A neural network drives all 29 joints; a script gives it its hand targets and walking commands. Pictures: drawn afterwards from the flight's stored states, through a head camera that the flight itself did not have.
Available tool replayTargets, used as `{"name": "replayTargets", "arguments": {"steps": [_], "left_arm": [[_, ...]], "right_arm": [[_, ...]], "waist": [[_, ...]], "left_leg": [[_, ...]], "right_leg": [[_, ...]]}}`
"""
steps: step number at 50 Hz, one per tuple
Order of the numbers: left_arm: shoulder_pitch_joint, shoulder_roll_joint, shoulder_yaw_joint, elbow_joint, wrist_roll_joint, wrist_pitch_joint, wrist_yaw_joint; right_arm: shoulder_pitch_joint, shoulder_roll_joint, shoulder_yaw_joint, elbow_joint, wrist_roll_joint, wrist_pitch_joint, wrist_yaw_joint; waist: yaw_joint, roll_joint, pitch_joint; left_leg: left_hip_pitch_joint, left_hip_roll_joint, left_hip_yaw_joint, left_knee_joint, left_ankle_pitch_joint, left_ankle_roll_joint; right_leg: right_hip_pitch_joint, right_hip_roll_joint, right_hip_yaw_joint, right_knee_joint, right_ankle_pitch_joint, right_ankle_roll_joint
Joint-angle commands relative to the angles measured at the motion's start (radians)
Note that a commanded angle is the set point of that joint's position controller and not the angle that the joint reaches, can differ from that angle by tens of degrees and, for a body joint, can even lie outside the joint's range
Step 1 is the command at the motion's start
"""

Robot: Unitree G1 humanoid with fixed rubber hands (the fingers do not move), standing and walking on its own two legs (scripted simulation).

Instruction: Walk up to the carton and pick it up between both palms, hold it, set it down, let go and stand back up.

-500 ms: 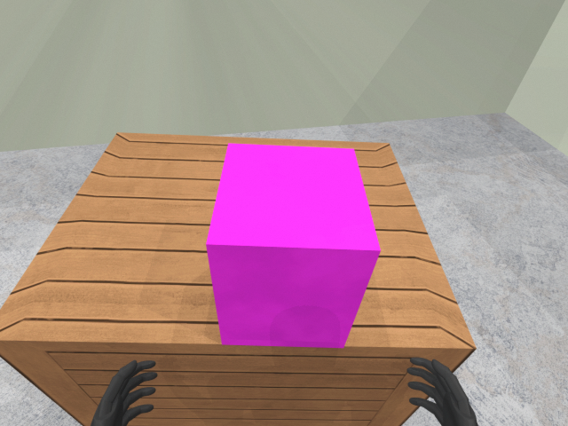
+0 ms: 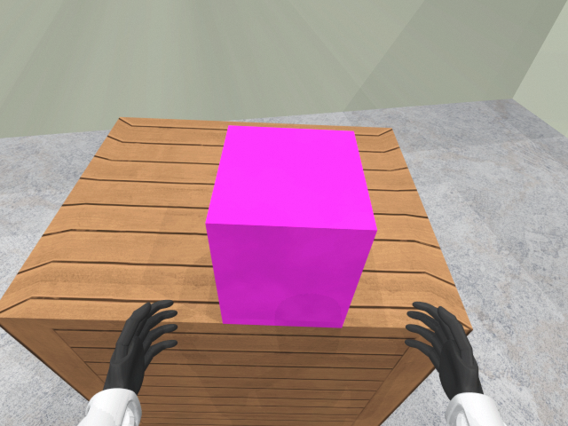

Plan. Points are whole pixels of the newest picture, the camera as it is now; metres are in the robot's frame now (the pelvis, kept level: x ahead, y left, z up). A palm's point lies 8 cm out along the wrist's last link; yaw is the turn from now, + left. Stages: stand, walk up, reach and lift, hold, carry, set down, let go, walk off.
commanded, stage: reach and lift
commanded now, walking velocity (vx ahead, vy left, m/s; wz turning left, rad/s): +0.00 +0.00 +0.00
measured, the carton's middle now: (286, 229) +0.41 +0.01 +0.05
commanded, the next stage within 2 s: none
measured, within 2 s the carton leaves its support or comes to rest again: neither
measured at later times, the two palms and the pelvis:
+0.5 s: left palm (129, 288) +0.26 +0.20 +0.10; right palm (464, 302) +0.27 -0.22 +0.09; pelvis +0.02 +0.00 +0.00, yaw -1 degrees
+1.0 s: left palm (137, 216) +0.33 +0.20 +0.16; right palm (471, 230) +0.34 -0.22 +0.16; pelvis +0.00 -0.01 +0.00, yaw -1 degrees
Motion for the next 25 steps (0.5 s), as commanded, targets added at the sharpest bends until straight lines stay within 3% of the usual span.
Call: {"name": "replayTargets", "arguments": {"steps": [1,12,20,25], "left_arm": [[-0.187,0.067,0.075,-0.255,-0.002,0.052,0.006],[-0.256,0.064,0.175,-0.381,0.022,0.243,-0.046],[-0.356,0.070,0.225,-0.423,0.021,0.328,-0.070],[-0.468,0.088,0.254,-0.422,0.016,0.380,-0.066]], "right_arm": [[-0.173,-0.108,-0.054,-0.217,0.021,0.010,-0.021],[-0.264,-0.193,-0.035,-0.282,0.108,0.110,-0.076],[-0.378,-0.240,-0.038,-0.321,0.150,0.173,-0.093],[-0.499,-0.264,-0.046,-0.313,0.168,0.213,-0.098]], "waist": [[0.003,-0.007,-0.076],[-0.024,0.003,-0.165],[-0.037,0.001,-0.178],[-0.036,0.001,-0.211]], "left_leg": [[0.160,-0.010,0.009,-0.027,-0.016,0.015],[0.296,-0.027,0.003,0.016,0.307,-0.013],[0.308,-0.028,0.003,0.014,0.315,-0.011],[0.291,-0.026,0.009,0.005,0.253,-0.001]], "right_leg": [[-0.203,-0.006,-0.023,-0.121,-0.040,-0.002],[-0.102,0.024,-0.033,-0.114,0.323,0.024],[-0.100,0.028,-0.034,-0.118,0.367,0.024],[-0.110,0.024,-0.030,-0.112,0.344,0.026]]}}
